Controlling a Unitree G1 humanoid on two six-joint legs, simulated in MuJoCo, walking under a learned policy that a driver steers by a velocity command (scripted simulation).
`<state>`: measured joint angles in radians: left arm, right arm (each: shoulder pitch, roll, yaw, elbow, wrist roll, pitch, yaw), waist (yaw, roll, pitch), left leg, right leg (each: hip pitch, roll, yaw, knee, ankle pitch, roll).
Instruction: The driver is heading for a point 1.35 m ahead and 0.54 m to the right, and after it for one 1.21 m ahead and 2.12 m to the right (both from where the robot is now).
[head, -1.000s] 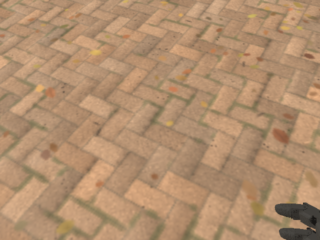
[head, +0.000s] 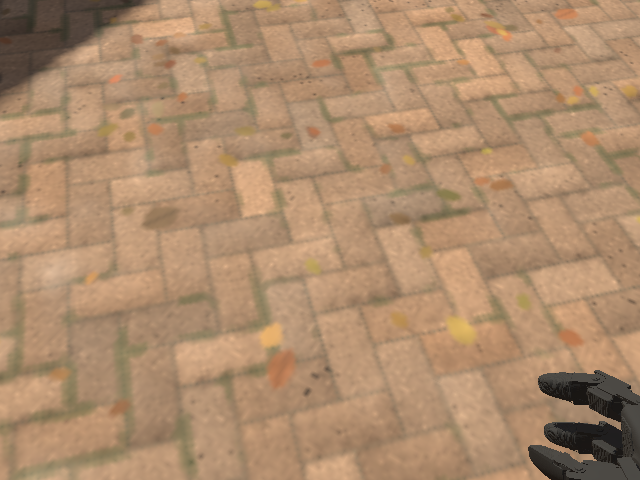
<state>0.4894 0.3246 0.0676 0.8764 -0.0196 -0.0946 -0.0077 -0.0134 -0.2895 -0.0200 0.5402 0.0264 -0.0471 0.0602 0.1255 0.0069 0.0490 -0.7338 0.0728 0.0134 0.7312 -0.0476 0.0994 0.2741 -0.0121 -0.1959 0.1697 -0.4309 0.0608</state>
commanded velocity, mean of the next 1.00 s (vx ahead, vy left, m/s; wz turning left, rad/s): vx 0.92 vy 0.00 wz -0.70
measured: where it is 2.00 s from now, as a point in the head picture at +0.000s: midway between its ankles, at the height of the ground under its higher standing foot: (502, 245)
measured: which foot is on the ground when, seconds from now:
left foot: up 0.00-0.02, down 0.04-0.52, up 0.54-0.94, down 0.96-1.00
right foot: down 0.00-0.04, up 0.06-0.50, down 0.52-0.96, up 0.98-1.00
